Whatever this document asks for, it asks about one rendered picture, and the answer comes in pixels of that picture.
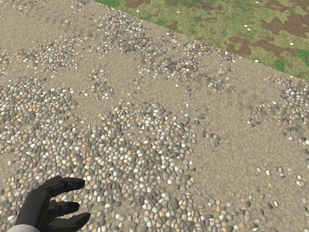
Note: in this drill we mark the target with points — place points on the left robot hand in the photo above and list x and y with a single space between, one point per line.
38 211

